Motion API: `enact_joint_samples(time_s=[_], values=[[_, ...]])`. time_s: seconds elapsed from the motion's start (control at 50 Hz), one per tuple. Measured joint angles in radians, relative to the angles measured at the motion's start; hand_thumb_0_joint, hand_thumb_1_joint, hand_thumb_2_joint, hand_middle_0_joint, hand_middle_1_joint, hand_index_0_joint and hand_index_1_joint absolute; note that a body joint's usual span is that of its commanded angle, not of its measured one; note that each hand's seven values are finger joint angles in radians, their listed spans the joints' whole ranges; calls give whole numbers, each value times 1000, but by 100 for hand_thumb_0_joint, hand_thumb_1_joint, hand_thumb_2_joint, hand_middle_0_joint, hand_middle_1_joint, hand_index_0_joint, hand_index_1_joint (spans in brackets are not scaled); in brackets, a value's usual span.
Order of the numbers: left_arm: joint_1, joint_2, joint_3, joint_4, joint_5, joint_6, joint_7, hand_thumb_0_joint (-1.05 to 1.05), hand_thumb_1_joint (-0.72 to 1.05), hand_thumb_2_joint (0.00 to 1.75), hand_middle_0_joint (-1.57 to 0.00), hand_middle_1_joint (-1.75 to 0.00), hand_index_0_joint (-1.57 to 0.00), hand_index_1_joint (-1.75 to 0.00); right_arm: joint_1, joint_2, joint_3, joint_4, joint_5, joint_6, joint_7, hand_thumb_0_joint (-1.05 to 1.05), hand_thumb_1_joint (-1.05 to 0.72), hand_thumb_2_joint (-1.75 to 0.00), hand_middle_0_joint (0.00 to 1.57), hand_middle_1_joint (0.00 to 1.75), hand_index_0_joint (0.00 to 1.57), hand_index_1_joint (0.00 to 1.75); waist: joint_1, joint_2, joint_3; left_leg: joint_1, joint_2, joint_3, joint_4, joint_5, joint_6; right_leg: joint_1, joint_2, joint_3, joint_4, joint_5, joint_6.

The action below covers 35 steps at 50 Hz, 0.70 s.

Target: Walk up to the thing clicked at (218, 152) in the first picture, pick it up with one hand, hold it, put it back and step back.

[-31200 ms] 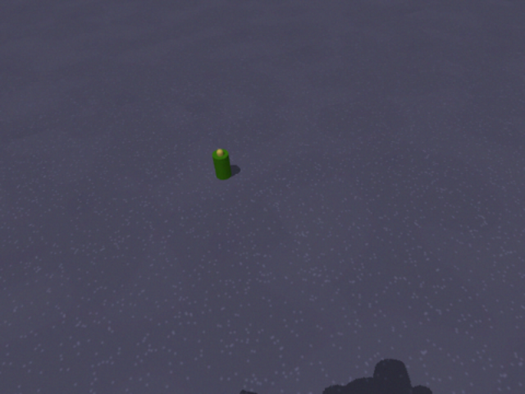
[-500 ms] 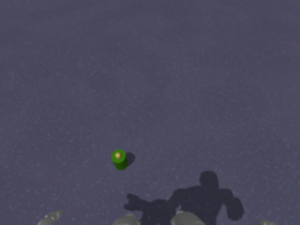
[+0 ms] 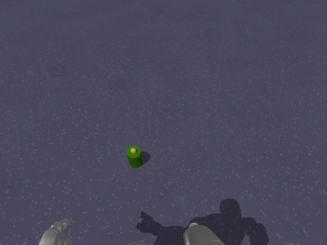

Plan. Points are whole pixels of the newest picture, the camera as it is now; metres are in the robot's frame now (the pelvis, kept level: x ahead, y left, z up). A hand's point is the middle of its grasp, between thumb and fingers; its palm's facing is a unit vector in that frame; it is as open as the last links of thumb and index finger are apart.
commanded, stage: step back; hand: left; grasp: from the side
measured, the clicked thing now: (134, 155) +0.65 +0.20 -0.67
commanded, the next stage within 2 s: none
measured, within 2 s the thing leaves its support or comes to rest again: neither
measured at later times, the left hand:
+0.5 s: hand out of the picture -0.07 +0.22 -0.13, palm faces -0.02 -0.90 -0.43, open 7.4 cm
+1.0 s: hand out of the picture -0.29 +0.19 -0.14, palm faces -0.02 -0.91 -0.42, open 7.4 cm
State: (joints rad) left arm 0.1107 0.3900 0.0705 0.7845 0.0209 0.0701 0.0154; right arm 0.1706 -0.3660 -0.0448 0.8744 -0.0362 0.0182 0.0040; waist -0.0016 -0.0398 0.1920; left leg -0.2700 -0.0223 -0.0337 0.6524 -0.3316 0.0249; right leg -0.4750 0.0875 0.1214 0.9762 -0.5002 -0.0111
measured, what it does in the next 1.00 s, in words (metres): walks backwards: right foot, then left foot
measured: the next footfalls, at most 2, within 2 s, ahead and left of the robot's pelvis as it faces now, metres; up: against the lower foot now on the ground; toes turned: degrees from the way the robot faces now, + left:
right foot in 0.26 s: -0.09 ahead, -0.17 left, +0.00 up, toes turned -1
left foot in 0.58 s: -0.17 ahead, +0.07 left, +0.00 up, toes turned -1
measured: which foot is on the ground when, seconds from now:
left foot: down 0.00-0.30, up 0.32-0.56, down 0.58-0.92, up 0.94-1.00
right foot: up 0.00-0.24, down 0.26-0.60, up 0.62-0.86, down 0.88-1.00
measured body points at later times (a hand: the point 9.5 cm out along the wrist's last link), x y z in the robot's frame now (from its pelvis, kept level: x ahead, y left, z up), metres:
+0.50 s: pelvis -0.16 -0.05 +0.00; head -0.11 -0.07 +0.45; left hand -0.07 +0.26 -0.10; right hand -0.08 -0.37 -0.12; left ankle -0.17 +0.09 -0.67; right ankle -0.13 -0.17 -0.72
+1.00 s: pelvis -0.35 -0.09 +0.00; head -0.31 -0.11 +0.44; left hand -0.29 +0.23 -0.11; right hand -0.23 -0.40 -0.13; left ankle -0.27 +0.07 -0.67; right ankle -0.35 -0.19 -0.72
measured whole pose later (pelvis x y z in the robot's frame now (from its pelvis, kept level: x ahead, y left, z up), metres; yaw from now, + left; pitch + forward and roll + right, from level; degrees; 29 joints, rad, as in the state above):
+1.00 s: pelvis -0.35 -0.09 +0.00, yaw -3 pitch -3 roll +1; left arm 0.22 0.35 0.06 0.91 0.04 0.02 0.00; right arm 0.12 -0.41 -0.06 0.86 -0.02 0.07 -0.01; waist 0.04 0.04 0.13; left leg -0.53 -0.06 -0.16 1.02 -0.45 0.00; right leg -0.27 0.03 0.03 0.69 -0.37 -0.03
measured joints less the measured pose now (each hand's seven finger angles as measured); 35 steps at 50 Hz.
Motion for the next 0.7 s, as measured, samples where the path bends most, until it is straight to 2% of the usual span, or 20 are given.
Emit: enact_joint_samples(time_s=[0.06, 0.12, 0.2, 0.26, 0.28, 0.3, 0.34, 0.36, 0.4, 0.44, 0.48, 0.54, 0.58, 0.62, 0.66, 0.7], values=[[22, 8, 11, 11, -8, -2, -3, 0, 90, 90, -20, -30, -20, -30, 4, 11, 5, -8, 0, -1, -6, 1, -90, -90, 21, 30, 21, 30, 6, -2, -14, -15, 25, 0, -42, 48, -6, -23, 46, 34, 197, 1, -1], [52, 12, 20, 15, -4, -7, -7, 0, 90, 90, -20, -30, -20, -30, -6, 9, 0, -29, 1, -1, -11, 1, -90, -90, 21, 30, 21, 30, 16, 3, -16, -41, 47, 9, -53, 80, -9, 20, 33, 36, 211, -2, 20], [77, 16, 23, 28, -1, -6, -14, 0, 90, 90, -20, -30, -20, -30, -31, -4, -5, -70, 0, -4, -14, 1, -90, -90, 21, 30, 21, 30, 23, 16, -8, -96, 76, 22, -25, 106, -22, 124, -27, 2, 13, -16, 32], [87, 17, 22, 46, 1, -17, -19, 0, 90, 90, -20, -30, -20, -30, -52, -23, -5, -88, 3, 6, -10, 1, -90, -90, 21, 30, 21, 30, 28, 32, -14, -159, 95, 25, 26, 116, -47, 228, -65, -45, -252, 82, 17], [85, 6, 23, 57, 5, -24, -19, 0, 90, 90, -20, -30, -20, -30, -62, -35, -7, -87, 7, 13, -10, 1, -90, -90, 21, 30, 21, 30, 27, 59, -9, -180, 113, 11, 52, 116, -54, 247, -52, -62, -303, 82, 19], [83, -10, 21, 66, 11, -27, -21, 0, 90, 90, -20, -30, -20, -30, -69, -47, -12, -81, 12, 21, -11, 1, -90, -90, 21, 30, 21, 30, 16, 95, -1, -197, 114, -31, 77, 91, -41, 247, -32, -84, -304, 92, 16], [98, -22, 10, 64, 17, -27, -28, 0, 90, 90, -20, -30, -20, -30, -64, -44, -19, -60, 20, 38, -22, 1, -91, -90, 20, 30, 21, 30, 25, 88, -17, -239, 37, -86, 218, -91, -29, 214, -48, -81, -274, 104, 6], [106, -27, 5, 63, 15, -28, -28, 0, 90, 90, -20, -30, -20, -30, -56, -43, -19, -52, 25, 43, -25, 1, -91, -90, 20, 30, 21, 30, 34, 76, -25, -255, -5, -99, 313, -131, -26, 205, -61, -71, -275, 117, 2], [111, -38, -1, 62, 15, -26, -22, 0, 90, 90, -20, -30, -21, -30, -34, -47, -16, -43, 34, 39, -26, 1, -91, -90, 20, 30, 21, 30, 34, 69, -38, -270, -62, -111, 450, -143, -24, 193, -82, -68, -298, 149, 2], [103, -41, -2, 54, 19, -24, -17, 1, 90, 90, -20, -30, -21, -30, -10, -49, -11, -38, 36, 32, -28, 1, -91, -90, 20, 30, 21, 30, 31, 63, -43, -249, -84, -98, 494, -148, -27, 176, -97, -73, -312, 176, 1], [85, -38, -2, 37, 21, -26, -10, 1, 90, 90, -20, -31, -21, -30, 12, -48, -8, -32, 33, 30, -27, 1, -91, -90, 20, 30, 21, 30, 25, 60, -43, -200, -79, -81, 452, -163, -31, 155, -106, -89, -319, 198, 1], [50, -26, -3, 4, 19, -30, -1, 1, 90, 90, -20, -31, -21, -30, 36, -40, -5, -20, 25, 29, -24, 1, -91, -90, 20, 30, 21, 30, 17, 52, -31, -92, -41, -37, 248, -167, -28, 116, -118, -118, -303, 220, 5], [26, -12, -8, -16, 11, -27, 0, 0, 90, 90, -20, -31, -21, -30, 46, -33, -5, -13, 17, 24, -19, 1, -91, -90, 20, 30, 21, 30, 8, 44, -24, -10, -18, -5, 56, -80, -17, 78, -128, -136, -265, 222, 10], [-3, 7, -7, -18, 4, -20, 1, 0, 90, 90, -20, -30, -21, -30, 34, -10, -8, 3, 5, 22, -14, 1, -91, -90, 20, 30, 21, 30, 16, -3, 5, -1, -39, 19, 17, -14, -11, 44, -143, -107, -212, 195, 9], [-10, 5, -4, -2, -1, -9, 7, 0, 90, 90, -20, -30, -21, -30, 29, -2, 0, 2, -1, 23, -1, 1, -91, -90, 20, 30, 21, 30, 9, 3, 9, -24, -21, 13, 33, -1, -8, 8, -82, -63, -74, 25, 3], [-6, 6, -2, 17, -9, 0, 7, 0, 90, 90, -20, -30, -21, -30, 22, 6, 7, 2, -4, 20, 0, 1, -91, -90, 20, 30, 21, 30, 2, 10, -1, -36, 1, 6, 12, 30, -10, -21, -18, -21, 97, -28, -4]])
